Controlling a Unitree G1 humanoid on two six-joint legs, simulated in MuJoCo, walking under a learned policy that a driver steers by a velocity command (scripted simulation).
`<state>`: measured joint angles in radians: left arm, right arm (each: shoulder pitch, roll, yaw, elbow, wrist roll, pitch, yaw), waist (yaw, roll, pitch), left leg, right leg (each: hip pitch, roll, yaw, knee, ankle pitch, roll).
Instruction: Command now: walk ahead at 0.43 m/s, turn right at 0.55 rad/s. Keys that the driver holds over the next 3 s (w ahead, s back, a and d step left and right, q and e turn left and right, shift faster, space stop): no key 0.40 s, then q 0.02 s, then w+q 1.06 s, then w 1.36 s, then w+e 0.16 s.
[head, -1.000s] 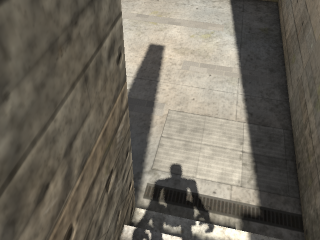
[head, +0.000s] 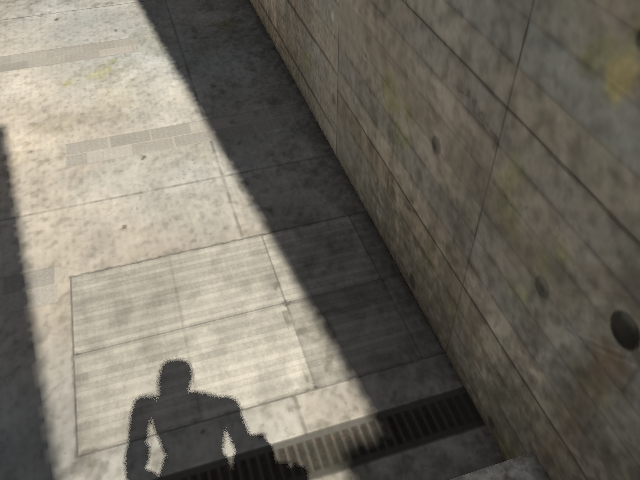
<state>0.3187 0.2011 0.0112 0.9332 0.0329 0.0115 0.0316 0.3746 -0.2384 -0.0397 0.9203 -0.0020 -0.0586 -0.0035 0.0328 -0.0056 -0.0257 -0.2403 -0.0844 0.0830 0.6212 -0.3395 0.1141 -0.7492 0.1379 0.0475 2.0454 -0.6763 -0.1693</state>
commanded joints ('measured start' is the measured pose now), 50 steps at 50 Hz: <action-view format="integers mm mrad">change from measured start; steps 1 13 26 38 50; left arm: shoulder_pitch -174 -351 78 202 136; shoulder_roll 83 11 146 142 168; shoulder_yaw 23 -10 32 19 29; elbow -118 -64 56 59 31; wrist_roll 11 -30 -27 -20 13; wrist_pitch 12 -55 -42 -105 -96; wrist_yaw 8 -53 -16 -9 -7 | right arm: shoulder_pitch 207 248 91 -152 -425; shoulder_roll -59 -6 -29 -38 -24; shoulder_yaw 12 52 26 -34 -41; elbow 44 108 40 -104 -205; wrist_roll -13 -11 -91 -54 -9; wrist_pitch -17 -17 69 83 67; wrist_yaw -11 -39 -14 28 63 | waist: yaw -24 -117 -59 -41 61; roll -42 81 -90 -62 -67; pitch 231 219 2 172 185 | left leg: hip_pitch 57 -130 -711 -772 -351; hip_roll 393 221 53 38 134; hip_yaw -367 -167 -175 -291 -129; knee -53 208 1247 565 230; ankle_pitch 608 290 -71 610 905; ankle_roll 95 -10 -50 -96 -97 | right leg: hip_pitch -524 208 559 450 237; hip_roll -109 -122 -505 -453 -530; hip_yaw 102 -84 180 112 -34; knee -203 -1493 -1704 -1524 -1264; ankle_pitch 335 1219 240 71 -94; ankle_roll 82 106 -119 16 61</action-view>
